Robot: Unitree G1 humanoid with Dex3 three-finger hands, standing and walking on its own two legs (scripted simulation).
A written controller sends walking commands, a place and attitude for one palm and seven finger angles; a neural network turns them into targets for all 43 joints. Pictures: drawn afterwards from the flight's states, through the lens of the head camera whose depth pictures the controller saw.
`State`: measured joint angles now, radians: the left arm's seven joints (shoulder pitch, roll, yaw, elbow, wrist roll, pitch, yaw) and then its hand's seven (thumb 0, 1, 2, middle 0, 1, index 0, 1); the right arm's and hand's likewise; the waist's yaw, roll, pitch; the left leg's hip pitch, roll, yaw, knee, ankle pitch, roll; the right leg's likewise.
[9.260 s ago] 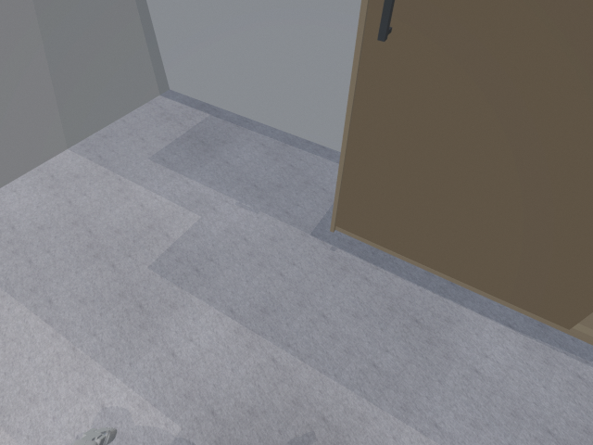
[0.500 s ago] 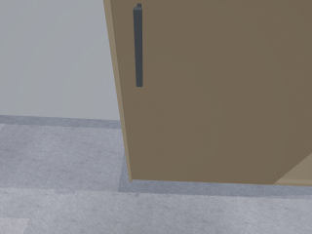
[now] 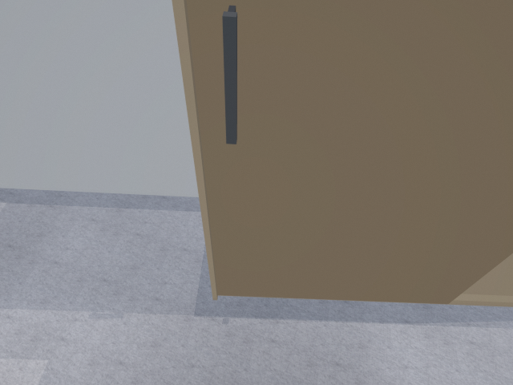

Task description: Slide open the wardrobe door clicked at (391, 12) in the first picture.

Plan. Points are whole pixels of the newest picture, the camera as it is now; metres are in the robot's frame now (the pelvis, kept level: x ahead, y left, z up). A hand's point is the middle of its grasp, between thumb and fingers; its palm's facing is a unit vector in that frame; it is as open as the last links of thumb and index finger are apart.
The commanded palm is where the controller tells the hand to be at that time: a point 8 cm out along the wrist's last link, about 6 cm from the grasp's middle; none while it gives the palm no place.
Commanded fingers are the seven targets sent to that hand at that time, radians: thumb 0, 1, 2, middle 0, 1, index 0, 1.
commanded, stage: look again from close up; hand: left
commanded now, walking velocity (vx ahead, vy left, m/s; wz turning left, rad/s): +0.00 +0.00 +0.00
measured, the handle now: (231, 81) +0.54 +0.09 +0.21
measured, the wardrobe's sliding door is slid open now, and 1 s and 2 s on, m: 0.00 0.00 0.00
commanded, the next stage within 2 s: raise the hand with hooked fingers in 0.44 s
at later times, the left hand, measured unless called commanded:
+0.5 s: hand out of the picture -0.02 +0.17 -0.18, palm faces +0.02 -0.99 -0.17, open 7.4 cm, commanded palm none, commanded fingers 0.00 0.90 0.90 -0.20 -0.30 -0.20 -0.30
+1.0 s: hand (138, 368) +0.15 +0.18 -0.02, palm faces +0.17 -0.98 -0.06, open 8.8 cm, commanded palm +0.14 +0.23 +0.02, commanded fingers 0.00 0.34 0.66 -0.24 -0.66 -0.24 -0.66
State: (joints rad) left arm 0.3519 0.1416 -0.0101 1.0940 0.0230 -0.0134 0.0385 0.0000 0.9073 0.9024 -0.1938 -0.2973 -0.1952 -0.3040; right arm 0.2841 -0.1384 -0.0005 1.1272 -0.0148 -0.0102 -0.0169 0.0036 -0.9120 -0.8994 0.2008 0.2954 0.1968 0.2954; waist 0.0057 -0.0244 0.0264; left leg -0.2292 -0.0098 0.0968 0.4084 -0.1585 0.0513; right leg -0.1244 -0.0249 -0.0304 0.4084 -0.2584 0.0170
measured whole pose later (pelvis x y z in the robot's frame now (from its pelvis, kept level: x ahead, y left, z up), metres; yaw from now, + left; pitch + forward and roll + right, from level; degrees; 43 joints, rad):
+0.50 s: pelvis +0.01 +0.00 +0.00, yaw +0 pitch -1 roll +0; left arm 0.34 0.15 -0.01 1.10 0.02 -0.01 0.04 0.00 0.91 0.90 -0.19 -0.30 -0.20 -0.30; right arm 0.28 -0.14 0.00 1.13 -0.01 -0.02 -0.02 0.00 -0.91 -0.90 0.20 0.30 0.20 0.30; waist 0.01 -0.02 0.03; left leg -0.22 -0.02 0.10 0.40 -0.16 0.05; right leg -0.12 -0.03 -0.02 0.41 -0.26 0.02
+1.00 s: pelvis -0.01 -0.04 -0.06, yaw +3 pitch +6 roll -1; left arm 0.54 0.24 0.19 -0.05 -0.26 -0.30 -0.21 0.01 0.56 0.76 -0.22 -0.52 -0.23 -0.52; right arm 0.17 -0.26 -0.05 0.53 0.01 -0.25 -0.04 0.01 -0.90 -0.90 0.20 0.30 0.20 0.30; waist 0.03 -0.01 -0.09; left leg -0.68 0.04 0.02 0.97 -0.39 0.00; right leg -0.54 0.00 -0.10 0.98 -0.53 -0.05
